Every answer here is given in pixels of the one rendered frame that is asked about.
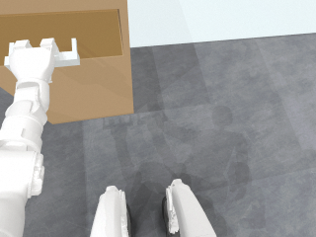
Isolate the left robot forearm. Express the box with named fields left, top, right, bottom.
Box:
left=0, top=78, right=50, bottom=154

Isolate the robot right foot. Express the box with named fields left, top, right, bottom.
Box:
left=162, top=197, right=180, bottom=237

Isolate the left robot upper arm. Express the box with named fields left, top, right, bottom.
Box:
left=0, top=150, right=45, bottom=237

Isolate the left robot hand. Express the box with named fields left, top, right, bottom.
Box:
left=9, top=38, right=59, bottom=84

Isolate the drawer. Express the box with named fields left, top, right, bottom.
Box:
left=0, top=9, right=122, bottom=66

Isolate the cabinet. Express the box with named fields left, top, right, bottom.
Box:
left=0, top=0, right=134, bottom=124

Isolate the handle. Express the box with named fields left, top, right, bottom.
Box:
left=4, top=38, right=80, bottom=71

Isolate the left robot thigh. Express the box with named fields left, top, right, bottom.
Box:
left=90, top=190, right=127, bottom=237

